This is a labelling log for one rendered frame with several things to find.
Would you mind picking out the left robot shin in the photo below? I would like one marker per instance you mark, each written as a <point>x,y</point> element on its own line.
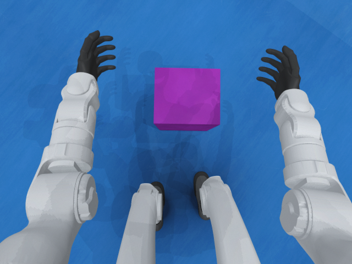
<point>145,186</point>

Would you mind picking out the carton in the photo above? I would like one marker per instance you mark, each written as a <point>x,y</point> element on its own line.
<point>187,99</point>

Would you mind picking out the right robot hand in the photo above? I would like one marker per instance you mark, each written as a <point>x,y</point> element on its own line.
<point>287,76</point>

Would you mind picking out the robot left foot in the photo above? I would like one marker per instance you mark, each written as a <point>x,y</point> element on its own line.
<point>160,188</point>

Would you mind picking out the left robot upper arm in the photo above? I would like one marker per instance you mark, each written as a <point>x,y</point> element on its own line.
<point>57,206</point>

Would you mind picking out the right robot upper arm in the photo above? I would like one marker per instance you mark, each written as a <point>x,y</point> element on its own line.
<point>321,222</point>

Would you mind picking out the robot right forearm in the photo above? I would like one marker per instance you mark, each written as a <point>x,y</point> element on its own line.
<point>303,148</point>

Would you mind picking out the left robot hand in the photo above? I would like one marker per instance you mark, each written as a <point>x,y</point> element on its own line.
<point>89,61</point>

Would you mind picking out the robot left forearm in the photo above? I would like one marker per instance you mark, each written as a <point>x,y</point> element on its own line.
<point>70,147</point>

